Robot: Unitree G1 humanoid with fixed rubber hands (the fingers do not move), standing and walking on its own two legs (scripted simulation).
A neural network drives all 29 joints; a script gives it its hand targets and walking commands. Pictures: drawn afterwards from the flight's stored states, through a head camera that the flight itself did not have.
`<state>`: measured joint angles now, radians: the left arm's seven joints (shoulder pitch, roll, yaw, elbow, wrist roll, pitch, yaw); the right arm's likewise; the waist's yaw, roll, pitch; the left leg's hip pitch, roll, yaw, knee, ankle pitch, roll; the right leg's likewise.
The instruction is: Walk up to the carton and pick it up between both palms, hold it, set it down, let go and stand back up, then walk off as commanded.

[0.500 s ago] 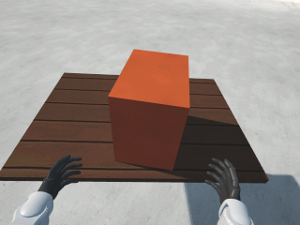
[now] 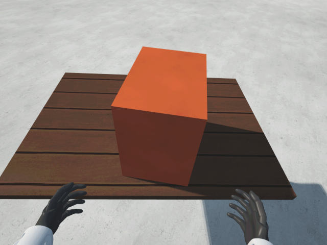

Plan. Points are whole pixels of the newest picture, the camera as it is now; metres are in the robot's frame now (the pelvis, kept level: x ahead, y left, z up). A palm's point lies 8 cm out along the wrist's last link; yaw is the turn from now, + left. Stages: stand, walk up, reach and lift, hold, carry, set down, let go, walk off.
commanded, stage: set down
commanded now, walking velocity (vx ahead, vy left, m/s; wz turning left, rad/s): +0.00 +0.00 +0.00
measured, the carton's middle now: (164, 114) +0.49 +0.03 +0.07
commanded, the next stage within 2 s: let go in 1.54 s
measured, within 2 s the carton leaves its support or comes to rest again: neither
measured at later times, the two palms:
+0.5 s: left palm (50, 231) +0.17 +0.26 +0.00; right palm (256, 237) +0.18 -0.18 +0.01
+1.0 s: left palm (54, 238) +0.17 +0.26 -0.04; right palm out of the picture +0.16 -0.19 -0.03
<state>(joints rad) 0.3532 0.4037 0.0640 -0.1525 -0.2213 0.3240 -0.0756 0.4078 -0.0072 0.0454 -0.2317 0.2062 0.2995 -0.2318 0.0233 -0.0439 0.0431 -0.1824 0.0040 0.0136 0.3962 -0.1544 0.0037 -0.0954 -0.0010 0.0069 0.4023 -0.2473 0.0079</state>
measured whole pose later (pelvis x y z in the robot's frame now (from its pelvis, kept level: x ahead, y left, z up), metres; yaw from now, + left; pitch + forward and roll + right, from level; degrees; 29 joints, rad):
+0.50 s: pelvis +0.01 -0.01 +0.00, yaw +0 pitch -3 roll +0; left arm 0.39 0.40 0.06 0.00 -0.22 0.22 -0.08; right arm 0.41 -0.04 0.05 -0.09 0.18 0.18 -0.17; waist 0.02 -0.04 0.06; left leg -0.17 0.00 0.01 0.38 -0.15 -0.01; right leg -0.10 0.00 0.01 0.40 -0.26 0.00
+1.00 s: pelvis +0.01 +0.00 +0.00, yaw +0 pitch -3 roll +0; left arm 0.31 0.35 0.06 0.19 -0.22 0.22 -0.05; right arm 0.41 -0.08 0.05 0.14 0.11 0.11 -0.06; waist 0.02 -0.04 0.06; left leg -0.17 0.00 0.01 0.38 -0.16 -0.01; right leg -0.09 0.00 0.01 0.40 -0.26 0.00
